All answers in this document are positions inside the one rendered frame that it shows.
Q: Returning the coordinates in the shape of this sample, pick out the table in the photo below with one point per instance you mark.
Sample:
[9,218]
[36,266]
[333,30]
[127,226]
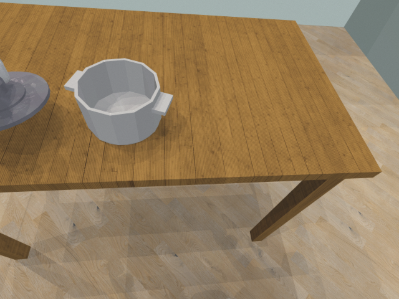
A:
[251,103]

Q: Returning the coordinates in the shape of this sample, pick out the lid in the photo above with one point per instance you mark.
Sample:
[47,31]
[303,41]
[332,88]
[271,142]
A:
[27,95]

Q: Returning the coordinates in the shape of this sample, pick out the pot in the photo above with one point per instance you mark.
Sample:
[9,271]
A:
[120,100]

